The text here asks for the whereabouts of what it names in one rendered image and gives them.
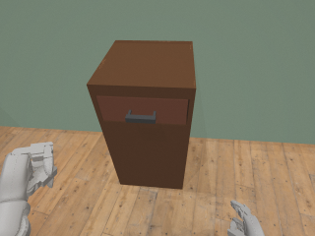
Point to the drawer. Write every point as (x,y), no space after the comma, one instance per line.
(168,110)

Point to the handle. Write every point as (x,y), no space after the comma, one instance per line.
(144,119)

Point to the robot left hand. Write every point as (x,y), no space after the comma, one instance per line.
(20,165)

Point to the left robot forearm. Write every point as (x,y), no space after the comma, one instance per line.
(14,218)

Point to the cabinet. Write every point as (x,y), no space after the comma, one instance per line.
(145,154)

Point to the robot right hand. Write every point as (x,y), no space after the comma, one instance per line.
(250,226)

